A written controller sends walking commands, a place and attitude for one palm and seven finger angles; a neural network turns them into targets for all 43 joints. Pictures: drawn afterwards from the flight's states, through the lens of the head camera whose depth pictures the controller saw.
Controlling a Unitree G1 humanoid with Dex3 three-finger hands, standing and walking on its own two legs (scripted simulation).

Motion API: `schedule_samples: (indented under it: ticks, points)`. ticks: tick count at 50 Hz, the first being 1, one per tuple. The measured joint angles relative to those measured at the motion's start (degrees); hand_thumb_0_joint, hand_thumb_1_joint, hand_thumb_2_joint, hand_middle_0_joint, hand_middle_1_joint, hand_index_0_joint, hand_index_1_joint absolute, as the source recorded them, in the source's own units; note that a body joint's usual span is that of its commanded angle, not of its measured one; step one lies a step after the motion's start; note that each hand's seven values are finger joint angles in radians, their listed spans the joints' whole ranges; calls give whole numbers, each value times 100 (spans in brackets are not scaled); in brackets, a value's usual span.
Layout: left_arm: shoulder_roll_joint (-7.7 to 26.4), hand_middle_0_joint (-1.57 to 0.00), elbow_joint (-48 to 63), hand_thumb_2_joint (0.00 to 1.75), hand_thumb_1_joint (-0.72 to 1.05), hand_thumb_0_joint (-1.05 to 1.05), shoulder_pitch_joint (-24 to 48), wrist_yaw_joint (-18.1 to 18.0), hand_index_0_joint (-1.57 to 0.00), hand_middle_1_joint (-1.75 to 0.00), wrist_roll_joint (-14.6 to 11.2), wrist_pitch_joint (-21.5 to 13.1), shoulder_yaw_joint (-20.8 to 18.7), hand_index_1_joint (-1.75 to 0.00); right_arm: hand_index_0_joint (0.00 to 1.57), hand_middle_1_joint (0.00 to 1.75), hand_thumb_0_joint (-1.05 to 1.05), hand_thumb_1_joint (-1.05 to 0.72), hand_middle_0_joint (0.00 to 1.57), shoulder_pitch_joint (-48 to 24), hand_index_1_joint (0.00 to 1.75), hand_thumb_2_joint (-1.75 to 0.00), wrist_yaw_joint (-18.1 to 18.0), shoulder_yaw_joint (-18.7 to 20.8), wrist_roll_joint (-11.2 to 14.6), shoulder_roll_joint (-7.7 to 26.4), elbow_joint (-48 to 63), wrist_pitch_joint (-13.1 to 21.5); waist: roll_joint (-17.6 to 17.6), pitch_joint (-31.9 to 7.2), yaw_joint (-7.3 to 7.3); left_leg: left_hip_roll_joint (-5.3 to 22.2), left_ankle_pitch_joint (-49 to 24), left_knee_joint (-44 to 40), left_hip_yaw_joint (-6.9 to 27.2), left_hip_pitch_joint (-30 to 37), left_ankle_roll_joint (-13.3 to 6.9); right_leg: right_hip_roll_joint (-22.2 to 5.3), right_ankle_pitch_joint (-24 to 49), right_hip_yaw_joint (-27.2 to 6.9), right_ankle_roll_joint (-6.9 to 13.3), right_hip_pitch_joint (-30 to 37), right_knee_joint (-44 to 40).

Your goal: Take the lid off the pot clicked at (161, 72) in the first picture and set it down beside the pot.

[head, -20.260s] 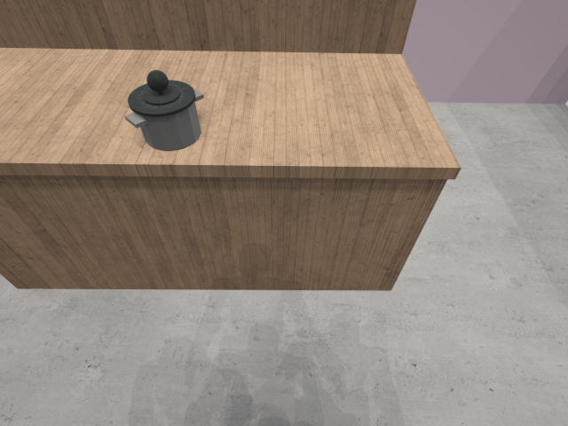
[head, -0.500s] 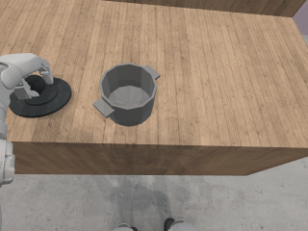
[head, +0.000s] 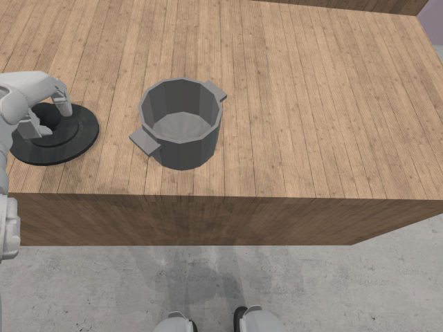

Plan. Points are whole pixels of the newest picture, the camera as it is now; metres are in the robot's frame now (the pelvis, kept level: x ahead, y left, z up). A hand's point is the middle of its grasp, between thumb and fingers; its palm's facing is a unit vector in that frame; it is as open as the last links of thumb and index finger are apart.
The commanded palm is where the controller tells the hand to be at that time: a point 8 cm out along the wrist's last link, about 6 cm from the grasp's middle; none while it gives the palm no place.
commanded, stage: open the fingers wide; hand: left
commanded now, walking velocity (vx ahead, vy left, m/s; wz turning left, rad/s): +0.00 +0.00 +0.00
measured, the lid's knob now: (45, 115) +0.51 +0.30 +0.01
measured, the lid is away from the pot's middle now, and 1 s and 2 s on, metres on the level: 0.25 0.25 0.25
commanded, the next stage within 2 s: raise the empty hand in 1.18 s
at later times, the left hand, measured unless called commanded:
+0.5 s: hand (33, 137) +0.45 +0.30 +0.02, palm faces -0.49 -0.08 -0.87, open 7.5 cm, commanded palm +0.49 +0.29 +0.07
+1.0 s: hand (32, 135) +0.46 +0.30 +0.03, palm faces -0.48 -0.08 -0.87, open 10.3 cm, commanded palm +0.49 +0.29 +0.07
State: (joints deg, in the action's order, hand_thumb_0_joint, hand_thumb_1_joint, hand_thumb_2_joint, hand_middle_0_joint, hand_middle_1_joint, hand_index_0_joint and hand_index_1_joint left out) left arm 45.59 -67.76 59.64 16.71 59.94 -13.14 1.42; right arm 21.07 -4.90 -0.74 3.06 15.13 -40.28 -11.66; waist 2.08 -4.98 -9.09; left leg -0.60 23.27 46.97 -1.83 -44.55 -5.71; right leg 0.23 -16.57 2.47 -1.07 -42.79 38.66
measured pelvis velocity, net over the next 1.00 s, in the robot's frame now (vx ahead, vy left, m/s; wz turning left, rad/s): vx -0.01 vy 0.00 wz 0.00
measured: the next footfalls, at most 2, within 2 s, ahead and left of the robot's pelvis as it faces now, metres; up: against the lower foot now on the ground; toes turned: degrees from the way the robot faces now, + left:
none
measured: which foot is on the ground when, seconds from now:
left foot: down 0.00-1.00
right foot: down 0.00-1.00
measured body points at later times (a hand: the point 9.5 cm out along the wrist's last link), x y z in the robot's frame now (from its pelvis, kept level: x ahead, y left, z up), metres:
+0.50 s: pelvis -0.01 +0.00 +0.00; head +0.11 +0.03 +0.43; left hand +0.48 +0.30 +0.07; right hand -0.02 -0.28 -0.11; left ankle -0.02 +0.05 -0.70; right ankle +0.01 -0.16 -0.70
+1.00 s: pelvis -0.01 +0.00 +0.00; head +0.11 +0.03 +0.43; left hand +0.48 +0.30 +0.08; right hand -0.02 -0.27 -0.12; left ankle -0.02 +0.05 -0.70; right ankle +0.01 -0.16 -0.70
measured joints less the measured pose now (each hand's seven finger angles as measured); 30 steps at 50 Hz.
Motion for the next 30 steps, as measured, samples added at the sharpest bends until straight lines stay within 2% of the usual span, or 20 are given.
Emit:
schedule_samples:
  ticks: [4,6,8,13,30]
  points:
    - [15,-65,-27,82,24,-2,-14,-43,-64,-94,-13,15,-4,-91,20,30,0,-90,20,23,30,-90,9,2,2,-1,20,-36,8,-20,-13,15,13,95,-7,-98,1,11,-7,-6,-1,-101,91]
    - [37,-65,31,81,25,-2,-165,-71,-64,-94,-47,-26,-166,-92,20,30,0,-90,20,36,30,-90,30,6,18,3,73,-76,13,-25,-21,25,20,126,-30,-119,2,20,-12,-28,9,-137,133]
    - [25,-65,130,81,26,-2,-326,-81,-64,-94,-67,-40,-161,-92,20,30,0,-90,20,49,30,-90,54,16,19,0,101,-115,16,-27,-2,32,23,139,-50,-120,3,26,-10,-49,5,-148,153]
    - [-19,-64,254,81,28,-2,-473,-133,-62,-95,9,-136,-249,-93,20,30,0,-90,20,27,30,-90,30,-12,36,-16,85,-131,6,-17,11,29,10,150,-38,-96,1,22,-3,-37,7,-119,164]
    - [-43,-57,298,72,34,-1,-580,-128,-55,-98,-61,-166,-187,-96,20,30,0,-90,20,-62,30,-90,15,2,47,24,109,-55,-17,-25,71,13,-7,146,-9,-34,-1,11,4,-11,29,-41,152]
